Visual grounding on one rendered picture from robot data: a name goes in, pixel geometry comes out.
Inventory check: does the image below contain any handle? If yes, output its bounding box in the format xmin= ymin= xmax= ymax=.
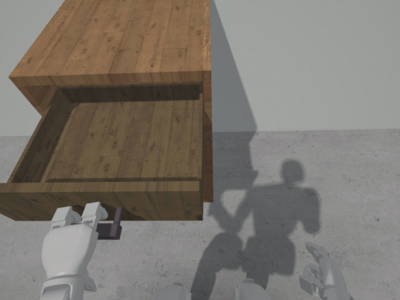
xmin=71 ymin=207 xmax=123 ymax=240

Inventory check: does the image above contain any left robot forearm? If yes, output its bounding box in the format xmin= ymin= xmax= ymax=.
xmin=40 ymin=275 xmax=85 ymax=300

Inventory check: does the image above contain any right robot forearm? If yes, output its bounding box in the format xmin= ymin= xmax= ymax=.
xmin=322 ymin=287 xmax=354 ymax=300

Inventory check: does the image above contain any right robot hand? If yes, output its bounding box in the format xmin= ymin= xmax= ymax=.
xmin=299 ymin=241 xmax=348 ymax=300

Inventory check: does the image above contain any right robot shin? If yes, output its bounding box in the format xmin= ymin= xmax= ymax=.
xmin=242 ymin=278 xmax=255 ymax=284

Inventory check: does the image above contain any drawer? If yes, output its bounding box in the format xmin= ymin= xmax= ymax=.
xmin=0 ymin=82 xmax=204 ymax=221

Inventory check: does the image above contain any left robot hand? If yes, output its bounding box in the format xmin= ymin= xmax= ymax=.
xmin=42 ymin=202 xmax=108 ymax=293

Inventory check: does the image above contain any cabinet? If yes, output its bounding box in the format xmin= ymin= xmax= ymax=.
xmin=8 ymin=0 xmax=213 ymax=203

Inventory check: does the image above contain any right robot thigh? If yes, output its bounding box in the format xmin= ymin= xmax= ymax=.
xmin=233 ymin=282 xmax=272 ymax=300

